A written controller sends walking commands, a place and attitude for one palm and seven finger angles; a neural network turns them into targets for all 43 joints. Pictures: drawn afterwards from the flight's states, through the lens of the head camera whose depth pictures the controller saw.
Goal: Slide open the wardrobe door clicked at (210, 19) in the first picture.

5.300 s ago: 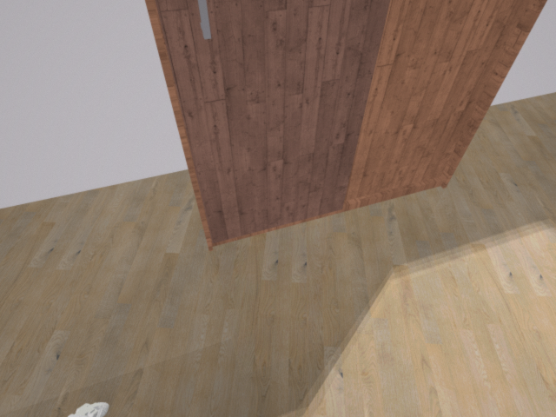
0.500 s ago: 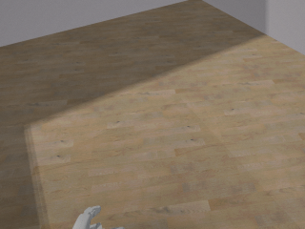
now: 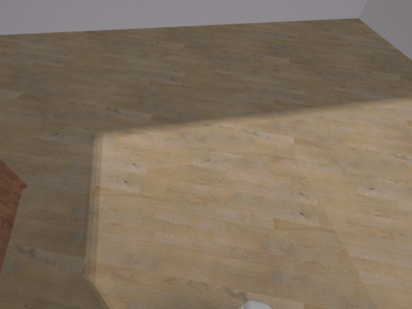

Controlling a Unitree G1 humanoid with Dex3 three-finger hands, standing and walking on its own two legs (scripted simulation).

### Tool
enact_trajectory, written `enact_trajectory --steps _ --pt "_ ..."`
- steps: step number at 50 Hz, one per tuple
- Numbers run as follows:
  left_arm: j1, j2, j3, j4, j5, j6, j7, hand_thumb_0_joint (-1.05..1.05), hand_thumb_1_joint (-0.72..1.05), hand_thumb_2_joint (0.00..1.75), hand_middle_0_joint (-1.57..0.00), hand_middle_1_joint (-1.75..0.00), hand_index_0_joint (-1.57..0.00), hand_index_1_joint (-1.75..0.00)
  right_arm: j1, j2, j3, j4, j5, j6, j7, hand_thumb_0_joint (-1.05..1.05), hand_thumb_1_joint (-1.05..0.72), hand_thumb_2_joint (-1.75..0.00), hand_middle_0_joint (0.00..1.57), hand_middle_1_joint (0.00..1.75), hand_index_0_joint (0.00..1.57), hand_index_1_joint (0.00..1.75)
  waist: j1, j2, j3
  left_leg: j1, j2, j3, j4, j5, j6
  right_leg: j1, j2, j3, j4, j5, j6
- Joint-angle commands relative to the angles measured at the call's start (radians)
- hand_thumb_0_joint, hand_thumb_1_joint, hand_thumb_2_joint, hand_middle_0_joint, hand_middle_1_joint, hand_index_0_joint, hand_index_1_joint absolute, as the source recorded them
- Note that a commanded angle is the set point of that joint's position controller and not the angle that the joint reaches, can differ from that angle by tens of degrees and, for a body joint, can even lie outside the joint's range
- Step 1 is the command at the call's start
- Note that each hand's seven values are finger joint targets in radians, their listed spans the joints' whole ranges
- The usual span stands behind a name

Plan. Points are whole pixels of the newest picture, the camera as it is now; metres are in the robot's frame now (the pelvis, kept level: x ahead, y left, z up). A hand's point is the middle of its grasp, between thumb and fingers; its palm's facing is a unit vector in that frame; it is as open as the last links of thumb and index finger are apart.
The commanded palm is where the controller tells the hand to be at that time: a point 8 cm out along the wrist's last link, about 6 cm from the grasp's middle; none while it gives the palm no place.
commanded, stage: turn to face it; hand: left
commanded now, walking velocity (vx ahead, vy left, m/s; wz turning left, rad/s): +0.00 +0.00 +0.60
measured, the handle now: out of the picture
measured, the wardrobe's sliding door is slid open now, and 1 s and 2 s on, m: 0.00 0.00 0.00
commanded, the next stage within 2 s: none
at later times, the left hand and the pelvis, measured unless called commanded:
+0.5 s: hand out of the picture -0.01 +0.14 -0.15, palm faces +0.36 -0.90 -0.25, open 7.4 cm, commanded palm none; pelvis -0.01 -0.06 +0.00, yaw +20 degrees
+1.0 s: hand out of the picture -0.04 +0.22 -0.15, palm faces +0.59 -0.76 -0.27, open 7.4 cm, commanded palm none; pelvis -0.01 -0.02 +0.00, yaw +36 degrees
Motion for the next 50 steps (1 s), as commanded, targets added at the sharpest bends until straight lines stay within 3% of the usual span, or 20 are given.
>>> enact_trajectory --steps 1,5,8,9,10,11,12,14,16,22,26,30,31,32,33,35,37,39,45,50 --pt "-0.054 0.043 -0.005 -0.112 -0.003 -0.028 0.002 0.0 0.9 0.9 -0.2 -0.3 -0.2 -0.3 0.037 -0.21 -0.056 -0.053 -0.005 -0.008 -0.006 0.0 -0.9 -0.9 0.2 0.3 0.2 0.3 -0.042 0.148 -0.101 0.186 0.277 -0.362 -0.149 0.09 0.11 -0.058 0.007 0.014 -0.111 -0.05 -0.007" --pt "-0.001 0.035 -0.015 -0.116 -0.008 -0.036 0.007 0.0 0.9 0.9 -0.2 -0.3 -0.2 -0.3 -0.012 -0.226 -0.065 -0.067 -0.007 0.003 -0.001 0.0 -0.9 -0.9 0.2 0.3 0.2 0.3 -0.021 0.161 -0.118 0.119 0.251 -0.397 -0.106 0.13 0.106 0.08 0.047 0.001 -0.287 -0.062 -0.025" --pt "0.105 0.054 -0.009 -0.101 -0.011 -0.049 0.012 0.0 0.9 0.9 -0.2 -0.3 -0.2 -0.3 -0.067 -0.21 -0.067 -0.09 0.001 0.011 0.006 0.0 -0.9 -0.9 0.2 0.3 0.2 0.3 0.034 0.144 -0.13 -0.049 0.173 -0.372 -0.033 0.071 0.037 0.333 0.056 -0.021 -0.585 0.101 -0.044" --pt "0.14 0.111 0.002 -0.101 0.0 -0.058 0.018 0.0 0.9 0.9 -0.2 -0.3 -0.2 -0.3 -0.064 -0.163 -0.062 -0.103 0.009 0.013 0.011 0.0 -0.9 -0.9 0.2 0.3 0.2 0.3 0.052 -0.003 -0.136 -0.189 0.089 -0.294 0.112 -0.073 -0.027 0.457 -0.078 0.104 -0.743 0.061 -0.086" --pt "0.122 0.21 0.018 -0.122 0.016 -0.066 0.025 0.0 0.9 0.9 -0.2 -0.3 -0.2 -0.3 -0.049 -0.096 -0.052 -0.131 0.011 0.013 0.016 0.0 -0.9 -0.9 0.2 0.3 0.2 0.3 0.049 -0.301 -0.097 -0.365 -0.056 -0.082 0.382 -0.339 -0.115 0.476 -0.371 0.413 -0.845 0.038 -0.203" --pt "0.071 0.195 0.008 -0.139 0.003 -0.061 0.027 0.0 0.9 0.9 -0.2 -0.3 -0.2 -0.3 -0.074 -0.156 -0.061 -0.13 -0.008 0.017 0.014 0.0 -0.9 -0.9 0.2 0.3 0.2 0.3 0.038 -0.234 -0.073 -0.327 0.001 -0.113 0.565 -0.375 -0.103 0.33 -0.416 0.372 -0.835 0.061 -0.246" --pt "0.013 0.165 0.007 -0.15 0.002 -0.065 0.026 0.0 0.9 0.9 -0.2 -0.3 -0.2 -0.3 -0.075 -0.146 -0.064 -0.112 -0.01 0.025 0.018 0.0 -0.9 -0.9 0.2 0.3 0.2 0.3 0.01 -0.213 -0.045 -0.319 0.019 -0.117 0.664 -0.332 -0.104 0.278 -0.355 0.327 -0.817 0.099 -0.233" --pt "-0.049 0.094 -0.019 -0.157 0.001 -0.073 0.019 0.0 0.9 0.9 -0.2 -0.3 -0.2 -0.3 -0.043 -0.137 -0.06 -0.071 -0.01 0.033 0.03 0.0 -0.9 -0.9 0.2 0.3 0.2 0.3 -0.029 -0.12 0.008 -0.311 0.054 -0.078 0.764 -0.202 -0.126 0.264 -0.248 0.117 -0.751 0.268 -0.198" --pt "-0.024 0.082 -0.023 -0.149 0.004 -0.08 0.021 0.0 0.9 0.9 -0.2 -0.3 -0.2 -0.3 -0.039 -0.119 -0.051 -0.061 -0.006 0.036 0.034 0.0 -0.9 -0.9 0.2 0.3 0.2 0.3 -0.021 -0.131 -0.002 -0.3 0.067 -0.045 0.759 -0.174 -0.143 0.302 -0.233 0.038 -0.721 0.402 -0.193" --pt "0.093 0.126 -0.012 -0.104 0.011 -0.072 0.019 0.0 0.9 0.9 -0.2 -0.3 -0.2 -0.3 -0.155 -0.102 -0.033 -0.087 -0.002 0.039 0.036 0.0 -0.9 -0.9 0.2 0.3 0.2 0.3 0.047 -0.152 -0.024 -0.255 0.08 0.024 0.543 -0.239 -0.158 0.41 -0.271 -0.032 -0.683 0.536 -0.215" --pt "0.111 0.156 -0.001 -0.09 0.014 -0.064 0.015 0.0 0.9 0.9 -0.2 -0.3 -0.2 -0.3 -0.176 -0.094 -0.018 -0.099 0.004 0.029 0.035 0.0 -0.9 -0.9 0.2 0.3 0.2 0.3 0.065 -0.198 -0.063 -0.164 0.072 0.075 0.349 -0.26 -0.139 0.453 -0.287 -0.078 -0.621 0.639 -0.212" --pt "0.083 0.165 0.009 -0.084 0.006 -0.053 0.01 0.0 0.9 0.9 -0.2 -0.3 -0.2 -0.3 -0.095 -0.126 -0.022 -0.094 0.002 0.012 0.03 0.0 -0.9 -0.9 0.2 0.3 0.2 0.3 0.02 -0.169 -0.105 0.053 0.059 0.105 0.046 -0.094 -0.107 0.386 -0.275 -0.157 -0.468 0.593 -0.146" --pt "0.082 0.154 0.009 -0.096 -0.003 -0.05 0.005 0.0 0.9 0.9 -0.2 -0.3 -0.2 -0.3 -0.028 -0.185 -0.037 -0.081 -0.001 0.002 0.029 0.0 -0.9 -0.9 0.2 0.3 0.2 0.3 -0.023 -0.047 -0.153 0.243 0.111 0.032 -0.049 0.083 -0.074 0.247 -0.247 -0.184 -0.304 0.493 -0.097" --pt "0.062 0.088 0.0 -0.141 -0.01 -0.049 -0.006 0.0 0.9 0.9 -0.2 -0.3 -0.2 -0.3 0.05 -0.306 -0.07 -0.075 -0.008 -0.006 0.023 0.0 -0.9 -0.9 0.2 0.3 0.2 0.3 -0.066 0.279 -0.184 0.423 0.383 -0.332 -0.058 0.482 0.058 -0.057 -0.1 -0.215 -0.063 -0.071 -0.012" --pt "-0.008 0.077 -0.018 -0.173 0.003 -0.037 0.002 0.0 0.9 0.9 -0.2 -0.3 -0.2 -0.3 0.111 -0.338 -0.075 -0.045 0.004 0.0 0.016 0.0 -0.9 -0.9 0.2 0.3 0.2 0.3 -0.09 0.29 -0.182 0.386 0.467 -0.39 -0.074 0.596 0.139 -0.13 -0.063 -0.105 0.067 -0.311 -0.008" --pt "-0.063 0.082 -0.01 -0.159 -0.003 -0.032 0.006 0.0 0.9 0.9 -0.2 -0.3 -0.2 -0.3 0.046 -0.286 -0.063 -0.055 0.002 -0.004 -0.004 0.0 -0.9 -0.9 0.2 0.3 0.2 0.3 -0.071 0.241 -0.137 0.282 0.393 -0.345 -0.083 0.426 0.132 -0.153 -0.073 -0.011 0.157 -0.189 -0.009" --pt "-0.022 0.083 -0.003 -0.127 -0.001 -0.031 -0.005 0.0 0.9 0.9 -0.2 -0.3 -0.2 -0.3 -0.061 -0.231 -0.042 -0.085 -0.003 -0.009 -0.006 0.0 -0.9 -0.9 0.2 0.3 0.2 0.3 -0.015 0.184 -0.082 0.185 0.303 -0.255 -0.104 0.335 0.088 -0.098 -0.064 -0.005 0.141 -0.069 -0.006" --pt "0.005 0.079 -0.004 -0.115 0.0 -0.029 -0.008 0.0 0.9 0.9 -0.2 -0.3 -0.2 -0.3 -0.072 -0.224 -0.039 -0.092 -0.001 -0.013 -0.004 0.0 -0.9 -0.9 0.2 0.3 0.2 0.3 -0.003 0.156 -0.091 0.175 0.263 -0.223 -0.111 0.322 0.076 -0.066 -0.046 -0.009 0.095 -0.027 -0.001" --pt "-0.053 0.071 -0.01 -0.147 -0.002 -0.032 0.0 0.0 0.9 0.9 -0.2 -0.3 -0.2 -0.3 -0.011 -0.225 -0.05 -0.074 -0.003 -0.01 -0.004 0.0 -0.9 -0.9 0.2 0.3 0.2 0.3 -0.028 0.146 -0.107 0.231 0.266 -0.317 -0.099 0.337 0.109 -0.067 -0.014 0.009 -0.052 -0.043 0.008" --pt "-0.063 0.053 -0.021 -0.172 -0.01 -0.041 0.005 0.0 0.9 0.9 -0.2 -0.3 -0.2 -0.3 -0.02 -0.23 -0.059 -0.074 -0.007 0.0 -0.001 0.0 -0.9 -0.9 0.2 0.3 0.2 0.3 -0.021 0.181 -0.106 0.14 0.236 -0.379 -0.045 0.402 0.101 0.097 0.046 -0.008 -0.281 -0.06 -0.01"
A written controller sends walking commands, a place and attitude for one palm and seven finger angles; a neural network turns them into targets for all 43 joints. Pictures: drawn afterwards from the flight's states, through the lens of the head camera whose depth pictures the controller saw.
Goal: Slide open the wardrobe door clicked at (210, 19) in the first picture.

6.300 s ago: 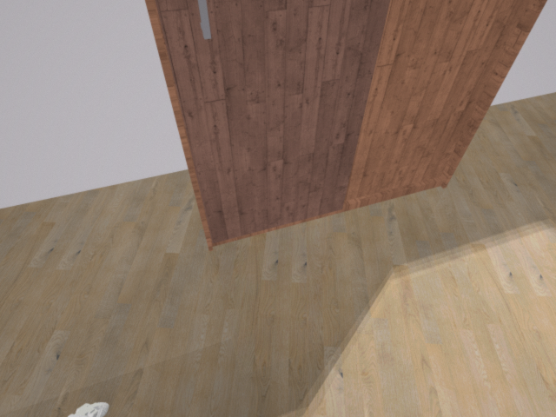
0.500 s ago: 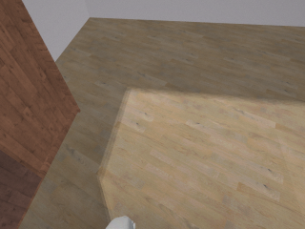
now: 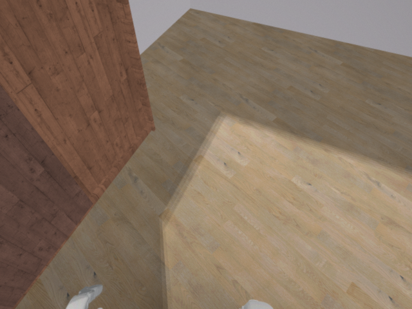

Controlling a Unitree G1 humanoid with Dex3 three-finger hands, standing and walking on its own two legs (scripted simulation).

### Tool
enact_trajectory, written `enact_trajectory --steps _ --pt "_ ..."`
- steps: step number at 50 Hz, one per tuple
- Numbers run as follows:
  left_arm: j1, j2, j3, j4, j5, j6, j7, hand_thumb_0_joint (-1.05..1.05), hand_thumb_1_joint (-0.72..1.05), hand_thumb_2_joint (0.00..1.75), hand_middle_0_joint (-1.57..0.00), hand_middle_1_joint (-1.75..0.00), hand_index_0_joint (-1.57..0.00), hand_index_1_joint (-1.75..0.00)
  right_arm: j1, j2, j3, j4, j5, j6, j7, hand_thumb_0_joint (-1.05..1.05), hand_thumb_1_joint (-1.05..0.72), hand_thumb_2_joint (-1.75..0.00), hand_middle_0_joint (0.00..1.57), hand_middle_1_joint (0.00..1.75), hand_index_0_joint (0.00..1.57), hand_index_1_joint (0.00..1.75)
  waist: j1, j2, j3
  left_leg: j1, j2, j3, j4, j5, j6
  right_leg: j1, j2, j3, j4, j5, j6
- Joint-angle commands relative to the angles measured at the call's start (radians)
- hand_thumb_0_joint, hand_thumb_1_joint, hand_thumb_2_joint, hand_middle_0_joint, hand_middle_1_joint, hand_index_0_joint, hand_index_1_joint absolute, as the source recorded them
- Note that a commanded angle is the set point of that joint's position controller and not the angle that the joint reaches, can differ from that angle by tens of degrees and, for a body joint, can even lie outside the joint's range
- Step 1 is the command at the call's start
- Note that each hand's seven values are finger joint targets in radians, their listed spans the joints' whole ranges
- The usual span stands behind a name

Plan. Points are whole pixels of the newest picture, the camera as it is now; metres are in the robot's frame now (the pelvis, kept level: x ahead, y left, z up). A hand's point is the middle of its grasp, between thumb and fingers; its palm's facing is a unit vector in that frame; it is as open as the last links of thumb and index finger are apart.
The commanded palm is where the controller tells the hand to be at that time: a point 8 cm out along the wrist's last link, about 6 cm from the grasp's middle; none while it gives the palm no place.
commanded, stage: turn to face it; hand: left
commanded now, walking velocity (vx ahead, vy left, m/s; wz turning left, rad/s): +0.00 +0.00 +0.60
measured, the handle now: out of the picture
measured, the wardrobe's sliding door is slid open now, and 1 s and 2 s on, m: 0.00 0.00 0.00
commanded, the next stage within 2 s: take the last steps up to it in 1.74 s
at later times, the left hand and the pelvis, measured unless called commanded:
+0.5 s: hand out of the picture -0.02 +0.20 -0.17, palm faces +0.35 -0.90 -0.25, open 7.4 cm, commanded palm none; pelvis +0.00 -0.01 -0.01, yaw +20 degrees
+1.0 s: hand out of the picture +0.03 +0.25 -0.15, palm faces +0.56 -0.78 -0.28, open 7.4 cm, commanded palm none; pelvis +0.03 +0.00 -0.01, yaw +36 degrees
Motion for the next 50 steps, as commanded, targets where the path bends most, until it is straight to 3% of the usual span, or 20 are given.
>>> enact_trajectory --steps 1,3,4,5,6,7,10,20,22,24,25,26,27,28,33,43,46,48,49,50 --pt "0.028 0.071 0.01 -0.094 -0.007 -0.032 0.009 0.0 0.9 0.9 -0.2 -0.3 -0.2 -0.3 -0.009 -0.224 -0.064 -0.071 -0.005 -0.016 -0.012 0.0 -0.9 -0.9 0.2 0.3 0.2 0.3 0.006 0.17 -0.14 0.076 0.24 -0.303 -0.064 0.459 0.124 0.1 0.049 -0.018 -0.197 0.022 -0.018" --pt "0.094 0.086 0.015 -0.081 -0.008 -0.042 0.013 0.0 0.9 0.9 -0.2 -0.3 -0.2 -0.3 -0.033 -0.209 -0.064 -0.081 0.002 -0.013 -0.01 0.0 -0.9 -0.9 0.2 0.3 0.2 0.3 0.045 0.142 -0.146 -0.033 0.195 -0.298 -0.002 0.369 0.079 0.27 0.047 -0.026 -0.408 0.176 -0.028" --pt "0.136 0.128 0.024 -0.076 -0.001 -0.054 0.018 0.0 0.9 0.9 -0.2 -0.3 -0.2 -0.3 -0.024 -0.173 -0.061 -0.086 0.01 -0.014 -0.006 0.0 -0.9 -0.9 0.2 0.3 0.2 0.3 0.062 0.037 -0.169 -0.13 0.137 -0.254 0.092 0.216 0.025 0.402 -0.038 0.047 -0.545 0.244 -0.046" --pt "0.149 0.227 0.042 -0.079 0.016 -0.064 0.028 0.0 0.9 0.9 -0.2 -0.3 -0.2 -0.3 0.006 -0.099 -0.05 -0.103 0.017 -0.016 0.0 0.0 -0.9 -0.9 0.2 0.3 0.2 0.3 0.062 -0.261 -0.18 -0.326 -0.013 -0.057 0.323 -0.193 -0.064 0.522 -0.327 0.334 -0.624 0.334 -0.147" --pt "0.133 0.234 0.035 -0.092 0.009 -0.056 0.026 0.0 0.9 0.9 -0.2 -0.3 -0.2 -0.3 0.009 -0.128 -0.059 -0.108 0.001 -0.008 -0.003 0.0 -0.9 -0.9 0.2 0.3 0.2 0.3 0.053 -0.232 -0.162 -0.328 -0.002 -0.028 0.522 -0.365 -0.078 0.404 -0.44 0.351 -0.615 0.377 -0.242" --pt "0.094 0.199 0.037 -0.097 0.005 -0.06 0.028 0.0 0.9 0.9 -0.2 -0.3 -0.2 -0.3 -0.006 -0.137 -0.063 -0.091 -0.005 0.003 -0.001 0.0 -0.9 -0.9 0.2 0.3 0.2 0.3 0.044 -0.253 -0.131 -0.325 0.029 -0.05 0.641 -0.336 -0.078 0.324 -0.391 0.324 -0.622 0.362 -0.245" --pt "-0.011 0.112 0.008 -0.111 0.005 -0.061 0.022 0.0 0.9 0.9 -0.2 -0.3 -0.2 -0.3 0.03 -0.123 -0.06 -0.044 -0.004 0.019 0.019 0.0 -0.9 -0.9 0.2 0.3 0.2 0.3 -0.017 -0.147 -0.044 -0.316 0.074 0.004 0.764 -0.146 -0.102 0.25 -0.251 0.07 -0.589 0.385 -0.197" --pt "0.132 0.177 0.027 -0.04 0.019 -0.053 0.019 0.0 0.9 0.9 -0.2 -0.3 -0.2 -0.3 -0.109 -0.094 -0.026 -0.074 0.007 0.015 0.026 0.0 -0.9 -0.9 0.2 0.3 0.2 0.3 0.062 -0.2 -0.078 -0.204 0.094 0.136 0.371 -0.204 -0.115 0.363 -0.297 -0.077 -0.513 0.583 -0.22" --pt "0.135 0.192 0.036 -0.035 0.021 -0.047 0.018 0.0 0.9 0.9 -0.2 -0.3 -0.2 -0.3 -0.1 -0.093 -0.02 -0.081 0.01 0.005 0.024 0.0 -0.9 -0.9 0.2 0.3 0.2 0.3 0.065 -0.228 -0.102 -0.144 0.085 0.165 0.261 -0.2 -0.1 0.371 -0.305 -0.098 -0.461 0.642 -0.211" --pt "0.12 0.196 0.04 -0.03 0.014 -0.041 0.014 0.0 0.9 0.9 -0.2 -0.3 -0.2 -0.3 -0.037 -0.112 -0.023 -0.071 0.007 -0.005 0.02 0.0 -0.9 -0.9 0.2 0.3 0.2 0.3 0.027 -0.192 -0.132 -0.021 0.073 0.186 0.083 -0.066 -0.085 0.336 -0.291 -0.156 -0.366 0.6 -0.161" --pt "0.115 0.183 0.039 -0.029 0.005 -0.035 0.012 0.0 0.9 0.9 -0.2 -0.3 -0.2 -0.3 0.021 -0.151 -0.034 -0.061 0.005 -0.013 0.022 0.0 -0.9 -0.9 0.2 0.3 0.2 0.3 -0.007 -0.093 -0.164 0.133 0.096 0.146 -0.066 0.072 -0.07 0.242 -0.272 -0.181 -0.224 0.518 -0.116" --pt "0.139 0.123 0.034 -0.061 -0.003 -0.031 0.004 0.0 0.9 0.9 -0.2 -0.3 -0.2 -0.3 0.082 -0.273 -0.063 -0.059 -0.003 -0.025 0.016 0.0 -0.9 -0.9 0.2 0.3 0.2 0.3 -0.039 0.211 -0.217 0.333 0.329 -0.173 -0.109 0.382 0.035 -0.018 -0.146 -0.218 0.013 0.139 -0.035" --pt "0.084 0.082 0.009 -0.103 0.002 -0.028 0.003 0.0 0.9 0.9 -0.2 -0.3 -0.2 -0.3 0.144 -0.345 -0.077 -0.043 0.006 -0.019 0.009 0.0 -0.9 -0.9 0.2 0.3 0.2 0.3 -0.068 0.34 -0.222 0.358 0.494 -0.333 -0.106 0.716 0.158 -0.17 -0.072 -0.142 0.169 -0.288 -0.003" --pt "0.022 0.097 0.012 -0.1 0.006 -0.017 0.014 0.0 0.9 0.9 -0.2 -0.3 -0.2 -0.3 0.173 -0.315 -0.073 -0.019 0.007 -0.022 -0.003 0.0 -0.9 -0.9 0.2 0.3 0.2 0.3 -0.089 0.262 -0.233 0.316 0.47 -0.312 -0.096 0.631 0.172 -0.172 -0.073 -0.048 0.255 -0.24 -0.015" --pt "0.066 0.099 0.023 -0.035 0.005 -0.02 -0.003 0.0 0.9 0.9 -0.2 -0.3 -0.2 -0.3 -0.019 -0.216 -0.039 -0.074 0.002 -0.033 -0.018 0.0 -0.9 -0.9 0.2 0.3 0.2 0.3 0.006 0.145 -0.119 0.159 0.287 -0.13 -0.124 0.5 0.098 -0.132 -0.065 -0.021 0.28 0.03 0.002" --pt "-0.02 0.081 0.009 -0.095 -0.003 -0.024 0.007 0.0 0.9 0.9 -0.2 -0.3 -0.2 -0.3 0.027 -0.222 -0.056 -0.063 -0.003 -0.022 -0.015 0.0 -0.9 -0.9 0.2 0.3 0.2 0.3 -0.018 0.149 -0.13 0.186 0.274 -0.267 -0.094 0.482 0.141 -0.067 0.001 -0.003 -0.006 -0.005 0.008" --pt "0.003 0.076 0.006 -0.099 -0.007 -0.033 0.01 0.0 0.9 0.9 -0.2 -0.3 -0.2 -0.3 0.002 -0.219 -0.06 -0.07 -0.005 -0.016 -0.015 0.0 -0.9 -0.9 0.2 0.3 0.2 0.3 -0.004 0.169 -0.128 0.105 0.249 -0.304 -0.056 0.541 0.126 0.073 0.041 -0.019 -0.171 0.009 -0.007" --pt "0.077 0.087 0.009 -0.085 -0.01 -0.044 0.013 0.0 0.9 0.9 -0.2 -0.3 -0.2 -0.3 -0.029 -0.213 -0.063 -0.078 0.001 -0.014 -0.014 0.0 -0.9 -0.9 0.2 0.3 0.2 0.3 0.037 0.153 -0.15 0.034 0.212 -0.302 0.007 0.486 0.088 0.222 0.048 -0.029 -0.369 0.157 -0.015" --pt "0.122 0.117 0.016 -0.076 -0.005 -0.055 0.017 0.0 0.9 0.9 -0.2 -0.3 -0.2 -0.3 -0.028 -0.185 -0.061 -0.083 0.009 -0.015 -0.011 0.0 -0.9 -0.9 0.2 0.3 0.2 0.3 0.059 0.076 -0.165 -0.057 0.161 -0.272 0.08 0.333 0.039 0.357 -0.001 0.008 -0.516 0.265 -0.023" --pt "0.149 0.214 0.034 -0.075 0.013 -0.068 0.027 0.0 0.9 0.9 -0.2 -0.3 -0.2 -0.3 0.002 -0.114 -0.051 -0.096 0.019 -0.018 -0.003 0.0 -0.9 -0.9 0.2 0.3 0.2 0.3 0.063 -0.193 -0.191 -0.256 0.029 -0.12 0.286 -0.02 -0.045 0.521 -0.258 0.255 -0.598 0.39 -0.105"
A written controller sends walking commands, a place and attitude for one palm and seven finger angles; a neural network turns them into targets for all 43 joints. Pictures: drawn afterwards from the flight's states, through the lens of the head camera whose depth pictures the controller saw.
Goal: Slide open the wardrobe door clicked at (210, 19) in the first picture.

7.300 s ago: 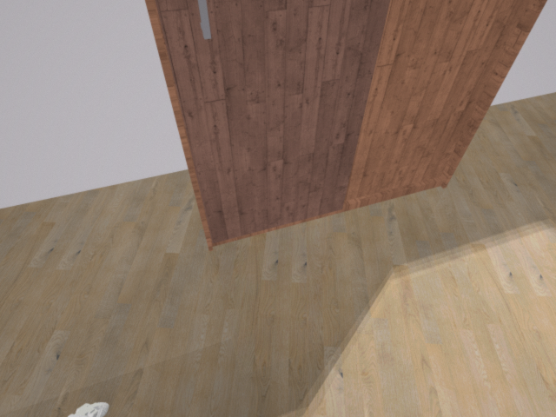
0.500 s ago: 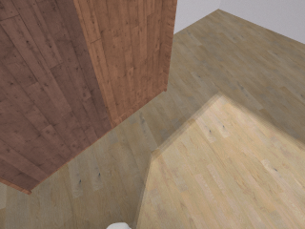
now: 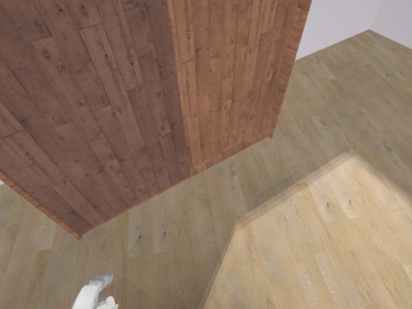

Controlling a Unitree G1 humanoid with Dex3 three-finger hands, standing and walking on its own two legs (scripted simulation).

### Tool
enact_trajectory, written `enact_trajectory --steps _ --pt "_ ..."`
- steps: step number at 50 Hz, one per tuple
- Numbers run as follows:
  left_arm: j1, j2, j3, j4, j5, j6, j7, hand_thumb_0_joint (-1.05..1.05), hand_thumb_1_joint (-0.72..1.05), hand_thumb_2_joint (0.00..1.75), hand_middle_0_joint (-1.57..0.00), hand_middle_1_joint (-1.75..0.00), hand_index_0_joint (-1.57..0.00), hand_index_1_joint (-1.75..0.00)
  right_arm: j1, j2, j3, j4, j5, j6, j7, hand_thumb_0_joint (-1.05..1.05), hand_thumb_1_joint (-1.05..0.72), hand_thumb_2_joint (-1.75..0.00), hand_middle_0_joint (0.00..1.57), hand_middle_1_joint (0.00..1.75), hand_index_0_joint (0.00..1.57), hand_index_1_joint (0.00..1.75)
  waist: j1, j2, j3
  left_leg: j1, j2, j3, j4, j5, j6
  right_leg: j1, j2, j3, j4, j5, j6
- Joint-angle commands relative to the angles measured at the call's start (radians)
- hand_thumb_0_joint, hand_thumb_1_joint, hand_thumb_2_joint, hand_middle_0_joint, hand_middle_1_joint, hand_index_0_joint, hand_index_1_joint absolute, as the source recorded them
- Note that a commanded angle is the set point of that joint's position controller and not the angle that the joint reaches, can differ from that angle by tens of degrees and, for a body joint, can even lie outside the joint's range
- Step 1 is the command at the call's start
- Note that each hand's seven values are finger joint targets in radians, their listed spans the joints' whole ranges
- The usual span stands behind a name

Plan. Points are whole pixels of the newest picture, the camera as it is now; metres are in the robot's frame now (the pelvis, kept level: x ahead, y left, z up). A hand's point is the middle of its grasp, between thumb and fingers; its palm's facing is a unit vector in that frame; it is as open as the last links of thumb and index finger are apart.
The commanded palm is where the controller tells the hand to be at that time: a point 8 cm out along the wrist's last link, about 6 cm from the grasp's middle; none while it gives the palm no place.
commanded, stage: turn to face it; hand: left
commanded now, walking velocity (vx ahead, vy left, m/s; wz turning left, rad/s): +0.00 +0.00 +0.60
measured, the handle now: out of the picture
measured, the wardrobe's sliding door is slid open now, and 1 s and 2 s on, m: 0.00 0.00 0.00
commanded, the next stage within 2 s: take the last steps up to it in 0.74 s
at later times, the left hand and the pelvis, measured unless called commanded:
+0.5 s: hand out of the picture -0.05 +0.23 -0.18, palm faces +0.35 -0.90 -0.27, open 7.4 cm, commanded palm none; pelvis +0.00 +0.02 -0.01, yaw +18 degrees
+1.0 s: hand out of the picture +0.00 +0.18 -0.14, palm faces +0.48 -0.84 -0.26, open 7.4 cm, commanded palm none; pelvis +0.02 -0.02 +0.01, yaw +27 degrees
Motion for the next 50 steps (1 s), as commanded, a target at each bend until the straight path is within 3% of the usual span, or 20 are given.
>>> enact_trajectory --steps 1,2,4,6,15,20,21,22,23,24,25,29,36,42,43,44,45,46,48,50 --pt "0.174 0.279 0.059 -0.05 0.021 -0.037 0.024 0.0 0.9 0.9 -0.2 -0.3 -0.2 -0.3 -0.004 -0.107 -0.047 -0.118 0.006 -0.025 -0.004 0.0 -0.9 -0.9 0.2 0.3 0.2 0.3 0.065 -0.295 -0.172 -0.299 -0.007 0.059 0.435 -0.341 -0.044 0.323 -0.482 0.383 -0.313 0.385 -0.215" --pt "0.139 0.238 0.06 -0.058 0.013 -0.039 0.028 0.0 0.9 0.9 -0.2 -0.3 -0.2 -0.3 -0.014 -0.132 -0.051 -0.099 -0.006 -0.01 -0.005 0.0 -0.9 -0.9 0.2 0.3 0.2 0.3 0.063 -0.288 -0.147 -0.288 0.045 0.008 0.575 -0.319 -0.037 0.229 -0.453 0.355 -0.331 0.315 -0.238" --pt "0.043 0.169 0.041 -0.075 0.012 -0.036 0.023 0.0 0.9 0.9 -0.2 -0.3 -0.2 -0.3 -0.022 -0.129 -0.052 -0.066 -0.008 0.003 0.011 0.0 -0.9 -0.9 0.2 0.3 0.2 0.3 0.018 -0.171 -0.047 -0.296 0.082 0.047 0.711 -0.167 -0.052 0.128 -0.336 0.2 -0.324 0.229 -0.214" --pt "0.021 0.133 0.031 -0.078 0.016 -0.041 0.024 0.0 0.9 0.9 -0.2 -0.3 -0.2 -0.3 -0.001 -0.107 -0.044 -0.047 -0.008 0.008 0.022 0.0 -0.9 -0.9 0.2 0.3 0.2 0.3 0.002 -0.175 -0.036 -0.283 0.101 0.085 0.712 -0.092 -0.067 0.122 -0.285 0.07 -0.301 0.306 -0.189" --pt "0.165 0.187 0.05 -0.001 0.027 -0.03 0.021 0.0 0.9 0.9 -0.2 -0.3 -0.2 -0.3 -0.123 -0.074 -0.013 -0.07 0.003 0.005 0.022 0.0 -0.9 -0.9 0.2 0.3 0.2 0.3 0.072 -0.221 -0.064 -0.189 0.118 0.202 0.346 -0.163 -0.077 0.236 -0.331 -0.059 -0.232 0.526 -0.214" --pt "0.158 0.208 0.061 0.025 0.024 -0.02 0.015 0.0 0.9 0.9 -0.2 -0.3 -0.2 -0.3 -0.061 -0.084 -0.003 -0.065 0.005 -0.018 0.014 0.0 -0.9 -0.9 0.2 0.3 0.2 0.3 0.045 -0.22 -0.124 -0.004 0.097 0.259 0.021 -0.041 -0.044 0.235 -0.326 -0.122 -0.092 0.552 -0.162" --pt "0.152 0.201 0.062 0.023 0.014 -0.017 0.014 0.0 0.9 0.9 -0.2 -0.3 -0.2 -0.3 -0.007 -0.114 -0.011 -0.053 0.001 -0.028 0.014 0.0 -0.9 -0.9 0.2 0.3 0.2 0.3 0.009 -0.146 -0.156 0.129 0.108 0.246 -0.129 0.107 -0.029 0.172 -0.305 -0.155 0.026 0.52 -0.119" --pt "0.174 0.154 0.058 0.002 0.005 -0.012 0.008 0.0 0.9 0.9 -0.2 -0.3 -0.2 -0.3 0.038 -0.221 -0.034 -0.051 -0.007 -0.04 0.009 0.0 -0.9 -0.9 0.2 0.3 0.2 0.3 -0.015 0.109 -0.207 0.334 0.307 -0.015 -0.177 0.388 0.058 -0.064 -0.201 -0.191 0.238 0.213 -0.047" --pt "0.131 0.092 0.029 -0.037 0.007 -0.011 0.005 0.0 0.9 0.9 -0.2 -0.3 -0.2 -0.3 0.095 -0.301 -0.051 -0.039 0.0 -0.035 0.002 0.0 -0.9 -0.9 0.2 0.3 0.2 0.3 -0.042 0.31 -0.197 0.376 0.506 -0.218 -0.18 0.815 0.191 -0.247 -0.104 -0.146 0.405 -0.363 -0.003" --pt "0.074 0.11 0.026 -0.035 0.013 0.004 0.016 0.0 0.9 0.9 -0.2 -0.3 -0.2 -0.3 0.122 -0.284 -0.047 -0.013 0.0 -0.035 -0.01 0.0 -0.9 -0.9 0.2 0.3 0.2 0.3 -0.062 0.211 -0.202 0.326 0.505 -0.189 -0.168 0.763 0.22 -0.239 -0.105 -0.049 0.487 -0.358 -0.012" --pt "0.059 0.102 0.029 -0.022 0.009 0.005 0.017 0.0 0.9 0.9 -0.2 -0.3 -0.2 -0.3 0.078 -0.269 -0.042 -0.023 -0.002 -0.035 -0.021 0.0 -0.9 -0.9 0.2 0.3 0.2 0.3 -0.039 0.204 -0.176 0.297 0.47 -0.168 -0.161 0.705 0.217 -0.267 -0.108 -0.02 0.526 -0.307 -0.01" --pt "0.128 0.103 0.034 0.044 0.01 0.01 0.0 0.0 0.9 0.9 -0.2 -0.3 -0.2 -0.3 -0.061 -0.18 -0.01 -0.054 -0.001 -0.042 -0.023 0.0 -0.9 -0.9 0.2 0.3 0.2 0.3 0.026 0.13 -0.088 0.151 0.327 -0.004 -0.209 0.516 0.148 -0.186 -0.095 -0.02 0.513 -0.105 -0.004" --pt "0.079 0.074 0.022 0.03 0.009 0.006 0.003 0.0 0.9 0.9 -0.2 -0.3 -0.2 -0.3 -0.014 -0.174 -0.016 -0.027 -0.006 -0.036 -0.023 0.0 -0.9 -0.9 0.2 0.3 0.2 0.3 0.001 0.123 -0.081 0.167 0.327 -0.056 -0.212 0.474 0.17 -0.116 -0.053 -0.033 0.261 -0.137 -0.003" --pt "0.189 0.067 0.019 0.069 0.004 -0.02 0.011 0.0 0.9 0.9 -0.2 -0.3 -0.2 -0.3 -0.053 -0.151 -0.017 -0.017 0.0 -0.032 -0.02 0.0 -0.9 -0.9 0.2 0.3 0.2 0.3 0.062 0.112 -0.107 0.047 0.269 -0.069 -0.112 0.394 0.112 0.153 -0.015 -0.059 -0.139 0.091 -0.023" --pt "0.225 0.092 0.022 0.083 0.01 -0.034 0.014 0.0 0.9 0.9 -0.2 -0.3 -0.2 -0.3 -0.038 -0.113 -0.012 -0.012 0.007 -0.036 -0.017 0.0 -0.9 -0.9 0.2 0.3 0.2 0.3 0.073 0.021 -0.14 -0.008 0.207 -0.025 -0.029 0.228 0.059 0.263 -0.073 -0.002 -0.265 0.154 -0.035" --pt "0.243 0.176 0.037 0.092 0.026 -0.047 0.02 0.0 0.9 0.9 -0.2 -0.3 -0.2 -0.3 -0.012 -0.039 0.003 -0.024 0.014 -0.039 -0.011 0.0 -0.9 -0.9 0.2 0.3 0.2 0.3 0.071 -0.24 -0.143 -0.191 0.077 0.105 0.143 -0.097 -0.009 0.368 -0.297 0.251 -0.346 0.135 -0.111" --pt "0.254 0.221 0.048 0.081 0.023 -0.044 0.017 0.0 0.9 0.9 -0.2 -0.3 -0.2 -0.3 -0.049 -0.068 -0.006 -0.044 0.003 -0.022 -0.01 0.0 -0.9 -0.9 0.2 0.3 0.2 0.3 0.104 -0.314 -0.092 -0.242 0.06 0.101 0.324 -0.309 -0.025 0.254 -0.435 0.376 -0.428 -0.019 -0.212" --pt "0.238 0.196 0.05 0.079 0.019 -0.044 0.017 0.0 0.9 0.9 -0.2 -0.3 -0.2 -0.3 -0.072 -0.096 -0.016 -0.035 -0.008 -0.01 -0.006 0.0 -0.9 -0.9 0.2 0.3 0.2 0.3 0.106 -0.307 -0.025 -0.273 0.09 0.05 0.449 -0.27 -0.016 0.154 -0.416 0.41 -0.483 -0.213 -0.228" --pt "0.178 0.132 0.035 0.08 0.017 -0.055 0.012 0.0 0.9 0.9 -0.2 -0.3 -0.2 -0.3 -0.051 -0.092 -0.023 0.004 -0.014 -0.012 0.011 0.0 -0.9 -0.9 0.2 0.3 0.2 0.3 0.06 -0.155 0.066 -0.316 0.122 0.066 0.573 -0.106 -0.017 0.097 -0.342 0.297 -0.498 -0.272 -0.191" --pt "0.193 0.088 0.027 0.095 0.017 -0.075 0.012 0.0 0.9 0.9 -0.2 -0.3 -0.2 -0.3 0.009 -0.061 -0.02 0.041 -0.017 -0.019 0.021 0.0 -0.9 -0.9 0.2 0.3 0.2 0.3 0.046 -0.14 0.021 -0.304 0.135 0.099 0.574 -0.002 -0.032 0.159 -0.277 0.154 -0.466 -0.116 -0.159"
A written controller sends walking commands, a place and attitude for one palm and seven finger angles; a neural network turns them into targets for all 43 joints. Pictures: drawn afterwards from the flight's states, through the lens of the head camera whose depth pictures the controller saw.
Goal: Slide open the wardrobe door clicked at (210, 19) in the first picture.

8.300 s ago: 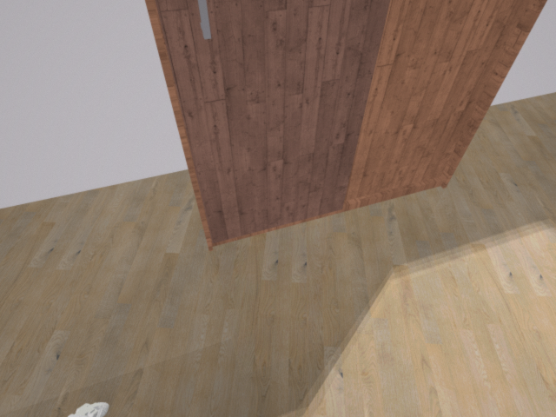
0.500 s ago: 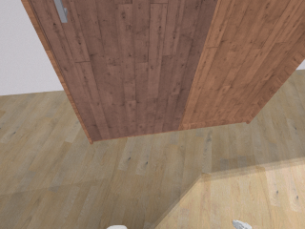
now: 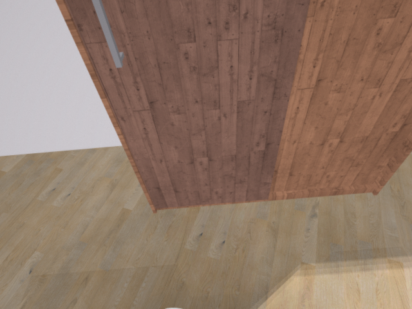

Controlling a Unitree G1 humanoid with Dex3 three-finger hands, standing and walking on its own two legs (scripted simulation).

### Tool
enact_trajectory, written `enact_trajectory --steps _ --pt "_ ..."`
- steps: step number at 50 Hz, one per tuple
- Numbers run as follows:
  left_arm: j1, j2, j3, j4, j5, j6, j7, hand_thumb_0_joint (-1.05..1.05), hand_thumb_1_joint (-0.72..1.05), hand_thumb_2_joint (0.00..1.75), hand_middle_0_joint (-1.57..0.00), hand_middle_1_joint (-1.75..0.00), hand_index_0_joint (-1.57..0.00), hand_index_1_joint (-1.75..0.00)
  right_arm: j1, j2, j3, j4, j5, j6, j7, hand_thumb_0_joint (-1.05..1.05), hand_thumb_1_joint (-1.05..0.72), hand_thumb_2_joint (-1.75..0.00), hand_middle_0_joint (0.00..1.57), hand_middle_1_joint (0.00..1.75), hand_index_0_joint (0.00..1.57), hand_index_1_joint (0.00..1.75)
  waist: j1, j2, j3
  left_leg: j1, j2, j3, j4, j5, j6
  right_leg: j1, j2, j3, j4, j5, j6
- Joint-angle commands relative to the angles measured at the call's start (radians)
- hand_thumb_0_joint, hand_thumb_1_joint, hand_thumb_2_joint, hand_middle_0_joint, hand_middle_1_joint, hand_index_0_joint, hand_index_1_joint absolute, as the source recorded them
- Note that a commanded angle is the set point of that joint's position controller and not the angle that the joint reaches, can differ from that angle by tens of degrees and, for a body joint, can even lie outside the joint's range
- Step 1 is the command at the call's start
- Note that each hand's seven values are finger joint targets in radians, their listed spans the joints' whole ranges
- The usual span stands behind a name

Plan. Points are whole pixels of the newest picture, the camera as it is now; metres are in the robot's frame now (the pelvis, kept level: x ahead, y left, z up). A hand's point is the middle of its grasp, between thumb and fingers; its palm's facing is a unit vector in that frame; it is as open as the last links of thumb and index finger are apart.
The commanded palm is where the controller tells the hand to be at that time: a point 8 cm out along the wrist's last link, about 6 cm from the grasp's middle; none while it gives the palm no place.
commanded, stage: take the last steps up to it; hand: left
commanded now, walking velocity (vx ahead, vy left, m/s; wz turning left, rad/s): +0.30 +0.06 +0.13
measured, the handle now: (109, 28) +0.71 +0.29 +0.24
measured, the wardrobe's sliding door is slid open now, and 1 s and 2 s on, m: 0.00 0.00 0.00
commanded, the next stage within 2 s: come to a stop and stand still in 0.78 s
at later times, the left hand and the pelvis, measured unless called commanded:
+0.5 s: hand out of the picture -0.04 +0.21 -0.18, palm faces +0.18 -0.97 -0.14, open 7.4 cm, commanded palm none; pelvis +0.10 +0.07 -0.01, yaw +2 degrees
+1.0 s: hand (142, 226) +0.36 +0.22 -0.16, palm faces -0.01 -0.97 -0.22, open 7.4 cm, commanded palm none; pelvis +0.24 +0.05 -0.01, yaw +1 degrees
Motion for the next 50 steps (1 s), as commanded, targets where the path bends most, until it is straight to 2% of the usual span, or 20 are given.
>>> enact_trajectory --steps 1,9,14,17,19,20,21,22,23,25,26,29,35,41,43,44,45,46,47,50 --pt "0.092 0.158 0.042 -0.01 0.001 -0.038 0.014 0.0 0.9 0.9 -0.2 -0.3 -0.2 -0.3 -0.006 -0.051 -0.017 -0.052 -0.011 -0.043 0.016 0.0 -0.9 -0.9 0.2 0.3 0.2 0.3 0.014 -0.192 0.041 -0.186 0.075 -0.007 0.15 0.147 -0.017 0.08 -0.236 0.216 -0.36 -0.083 -0.022" --pt "0.264 0.136 0.033 0.094 0.01 -0.06 0.012 0.0 0.9 0.9 -0.2 -0.3 -0.2 -0.3 -0.088 -0.018 -0.001 -0.057 -0.005 -0.059 0.02 0.0 -0.9 -0.9 0.2 0.3 0.2 0.3 0.058 -0.196 0.073 -0.238 0.118 0.051 -0.029 0.176 -0.029 0.167 -0.263 0.179 -0.378 0.014 -0.063" --pt "0.293 0.141 0.032 0.149 0.014 -0.056 0.012 0.0 0.9 0.9 -0.2 -0.3 -0.2 -0.3 -0.154 0.011 0.016 -0.071 0.002 -0.076 0.026 0.0 -0.9 -0.9 0.2 0.3 0.2 0.3 0.067 -0.219 0.101 -0.119 0.103 0.113 -0.244 0.14 -0.005 0.114 -0.269 0.136 -0.356 0.075 -0.074" --pt "0.271 0.153 0.039 0.163 0.012 -0.047 0.013 0.0 0.9 0.9 -0.2 -0.3 -0.2 -0.3 -0.121 0.013 0.018 -0.064 0.007 -0.09 0.022 0.0 -0.9 -0.9 0.2 0.3 0.2 0.3 0.042 -0.229 0.089 0.026 0.083 0.143 -0.348 0.118 0.015 0.065 -0.263 0.111 -0.294 0.106 -0.07" --pt "0.245 0.139 0.038 0.169 0.005 -0.038 0.013 0.0 0.9 0.9 -0.2 -0.3 -0.2 -0.3 -0.001 -0.008 0.016 -0.02 0.005 -0.105 0.01 0.0 -0.9 -0.9 0.2 0.3 0.2 0.3 -0.02 -0.172 0.052 0.271 0.052 0.187 -0.489 0.186 0.02 -0.044 -0.208 0.049 -0.169 0.101 -0.034" --pt "0.241 0.112 0.032 0.164 0.005 -0.036 0.009 0.0 0.9 0.9 -0.2 -0.3 -0.2 -0.3 0.12 -0.064 0.002 0.019 0.005 -0.114 -0.001 0.0 -0.9 -0.9 0.2 0.3 0.2 0.3 -0.071 -0.032 -0.01 0.45 0.092 0.13 -0.541 0.151 0.034 -0.122 -0.153 0.008 0.024 0.1 -0.009" --pt "0.258 0.049 0.023 0.141 -0.003 -0.034 0.004 0.0 0.9 0.9 -0.2 -0.3 -0.2 -0.3 0.233 -0.165 -0.024 0.048 -0.008 -0.122 -0.017 0.0 -0.9 -0.9 0.2 0.3 0.2 0.3 -0.105 0.214 -0.076 0.603 0.335 -0.18 -0.609 0.117 0.106 -0.314 -0.045 -0.074 0.299 -0.124 0.039" --pt "0.199 0.046 0.012 0.1 0.003 -0.036 0.006 0.0 0.9 0.9 -0.2 -0.3 -0.2 -0.3 0.312 -0.21 -0.029 0.065 -0.002 -0.115 -0.024 0.0 -0.9 -0.9 0.2 0.3 0.2 0.3 -0.128 0.242 -0.08 0.607 0.447 -0.337 -0.702 0.14 0.18 -0.427 0.002 -0.025 0.498 -0.322 0.041" --pt "0.146 0.049 0.015 0.091 0.004 -0.028 0.011 0.0 0.9 0.9 -0.2 -0.3 -0.2 -0.3 0.269 -0.189 -0.024 0.067 0.0 -0.113 -0.033 0.0 -0.9 -0.9 0.2 0.3 0.2 0.3 -0.12 0.201 -0.047 0.508 0.469 -0.334 -0.742 0.051 0.197 -0.452 -0.035 0.041 0.622 -0.298 0.03" --pt "0.11 0.064 0.026 0.107 0.006 -0.021 -0.005 0.0 0.9 0.9 -0.2 -0.3 -0.2 -0.3 0.125 -0.09 0.0 0.027 0.008 -0.116 -0.035 0.0 -0.9 -0.9 0.2 0.3 0.2 0.3 -0.058 0.076 0.081 0.29 0.401 -0.219 -0.793 0.016 0.172 -0.428 -0.095 0.08 0.659 -0.133 0.033" --pt "0.131 0.038 0.029 0.117 0.01 -0.015 -0.01 0.0 0.9 0.9 -0.2 -0.3 -0.2 -0.3 0.092 -0.058 0.011 0.021 0.006 -0.124 -0.037 0.0 -0.9 -0.9 0.2 0.3 0.2 0.3 -0.03 0.07 0.107 0.226 0.359 -0.14 -0.813 0.06 0.147 -0.388 -0.098 0.079 0.643 -0.074 0.04" --pt "0.179 0.014 0.036 0.12 0.013 0.007 -0.011 0.0 0.9 0.9 -0.2 -0.3 -0.2 -0.3 0.084 -0.017 0.01 0.005 0.006 -0.141 -0.041 0.0 -0.9 -0.9 0.2 0.3 0.2 0.3 0.009 0.061 0.081 0.192 0.31 -0.028 -0.832 0.176 0.152 -0.357 -0.09 0.075 0.613 0.032 0.06" --pt "0.025 0.048 0.044 0.039 0.008 0.015 -0.018 0.0 0.9 0.9 -0.2 -0.3 -0.2 -0.3 0.131 -0.031 0.008 0.024 0.007 -0.148 -0.043 0.0 -0.9 -0.9 0.2 0.3 0.2 0.3 0.004 0.029 0.095 0.292 0.31 0.011 -0.812 0.405 0.191 -0.422 -0.092 0.081 0.427 0.111 0.08" --pt "-0.104 0.044 0.031 -0.015 0.004 0.003 -0.017 0.0 0.9 0.9 -0.2 -0.3 -0.2 -0.3 0.186 -0.054 0.003 0.062 -0.009 -0.128 -0.043 0.0 -0.9 -0.9 0.2 0.3 0.2 0.3 -0.033 0.037 0.087 0.343 0.318 0.054 -0.679 0.598 0.17 -0.268 -0.032 0.014 0.136 0.065 0.048" --pt "-0.037 0.055 0.034 0.006 0.005 -0.006 -0.017 0.0 0.9 0.9 -0.2 -0.3 -0.2 -0.3 0.185 -0.058 0.003 0.07 -0.008 -0.12 -0.043 0.0 -0.9 -0.9 0.2 0.3 0.2 0.3 -0.001 0.032 0.048 0.321 0.289 0.081 -0.581 0.592 0.14 -0.123 0.01 -0.023 0.043 0.109 0.034" --pt "0.046 0.079 0.038 0.036 0.007 -0.017 -0.015 0.0 0.9 0.9 -0.2 -0.3 -0.2 -0.3 0.183 -0.053 0.008 0.074 -0.002 -0.12 -0.042 0.0 -0.9 -0.9 0.2 0.3 0.2 0.3 0.038 0.002 -0.002 0.301 0.25 0.111 -0.464 0.607 0.108 0.014 0.02 -0.027 -0.038 0.18 0.028" --pt "0.143 0.139 0.048 0.066 0.01 -0.032 -0.004 0.0 0.9 0.9 -0.2 -0.3 -0.2 -0.3 0.193 -0.02 0.014 0.074 0.008 -0.123 -0.038 0.0 -0.9 -0.9 0.2 0.3 0.2 0.3 0.076 -0.103 -0.072 0.157 0.19 0.141 -0.288 0.504 0.063 0.229 -0.076 0.091 -0.047 0.434 0.001" --pt "0.218 0.22 0.063 0.094 0.006 -0.044 0.008 0.0 0.9 0.9 -0.2 -0.3 -0.2 -0.3 0.229 0.033 0.025 0.057 0.019 -0.124 -0.036 0.0 -0.9 -0.9 0.2 0.3 0.2 0.3 0.072 -0.276 -0.157 -0.015 0.066 0.19 -0.08 0.011 0.008 0.39 -0.332 0.351 -0.066 0.857 -0.107" --pt "0.213 0.236 0.056 0.09 -0.013 -0.045 0.01 0.0 0.9 0.9 -0.2 -0.3 -0.2 -0.3 0.234 -0.001 0.022 0.058 0.025 -0.103 -0.047 0.0 -0.9 -0.9 0.2 0.3 0.2 0.3 0.062 -0.245 -0.214 0.065 0.062 0.079 0.024 -0.22 -0.003 0.292 -0.389 0.379 -0.112 1.036 -0.184" --pt "-0.009 0.187 0.041 0.035 -0.002 -0.015 0.037 0.0 0.9 0.9 -0.2 -0.3 -0.2 -0.3 0.176 0.03 0.017 0.068 0.028 -0.061 -0.054 0.0 -0.9 -0.9 0.2 0.3 0.2 0.3 0.009 -0.113 -0.089 0.067 0.09 0.008 0.055 -0.17 -0.008 0.055 -0.342 0.277 -0.132 0.839 -0.197"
